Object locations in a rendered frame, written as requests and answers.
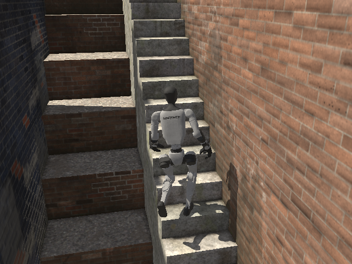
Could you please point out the robot left foot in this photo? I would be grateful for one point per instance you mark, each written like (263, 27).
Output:
(162, 209)

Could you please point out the robot right thigh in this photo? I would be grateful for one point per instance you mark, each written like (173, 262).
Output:
(191, 160)

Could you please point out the robot left upper arm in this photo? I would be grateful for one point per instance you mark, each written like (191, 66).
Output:
(154, 125)

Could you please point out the robot right upper arm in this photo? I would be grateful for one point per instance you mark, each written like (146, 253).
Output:
(193, 122)

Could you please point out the right robot forearm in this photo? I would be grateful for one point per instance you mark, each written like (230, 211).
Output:
(203, 141)

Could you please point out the robot right hand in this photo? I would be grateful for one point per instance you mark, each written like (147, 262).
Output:
(209, 151)

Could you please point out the left robot forearm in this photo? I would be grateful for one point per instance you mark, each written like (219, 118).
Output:
(154, 142)

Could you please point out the robot left hand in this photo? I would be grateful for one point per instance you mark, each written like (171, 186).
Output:
(157, 150)

